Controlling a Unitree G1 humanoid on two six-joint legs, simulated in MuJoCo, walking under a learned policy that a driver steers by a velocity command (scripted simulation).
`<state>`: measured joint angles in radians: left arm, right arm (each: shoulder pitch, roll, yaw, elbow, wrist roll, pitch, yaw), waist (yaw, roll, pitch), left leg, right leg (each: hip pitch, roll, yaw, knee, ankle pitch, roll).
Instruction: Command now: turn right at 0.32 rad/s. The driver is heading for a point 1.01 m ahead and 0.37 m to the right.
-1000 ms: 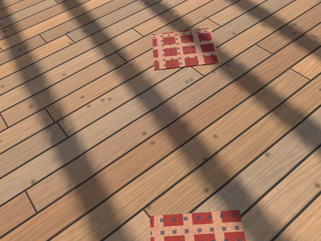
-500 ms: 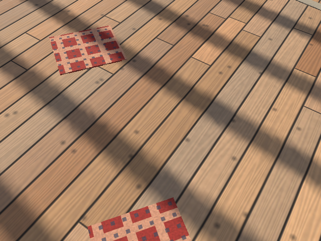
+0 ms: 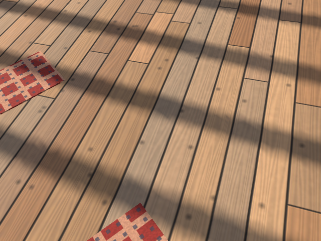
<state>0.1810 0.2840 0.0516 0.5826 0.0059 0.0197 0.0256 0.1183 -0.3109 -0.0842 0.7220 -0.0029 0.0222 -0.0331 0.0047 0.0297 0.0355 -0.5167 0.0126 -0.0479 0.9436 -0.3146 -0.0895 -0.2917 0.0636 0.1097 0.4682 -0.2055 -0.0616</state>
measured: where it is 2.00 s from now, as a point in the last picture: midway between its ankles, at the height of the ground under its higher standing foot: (187, 224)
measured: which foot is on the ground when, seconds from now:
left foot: up 0.00-0.14, down 0.16-1.00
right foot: down 0.00-1.00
